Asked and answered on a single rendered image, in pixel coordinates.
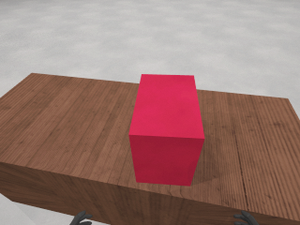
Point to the robot right hand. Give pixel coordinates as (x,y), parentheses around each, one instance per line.
(247,217)

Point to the pedestal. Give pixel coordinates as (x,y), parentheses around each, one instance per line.
(64,147)

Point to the robot left hand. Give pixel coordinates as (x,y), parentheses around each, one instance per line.
(80,217)

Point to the carton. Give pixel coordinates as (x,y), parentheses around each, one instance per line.
(166,132)

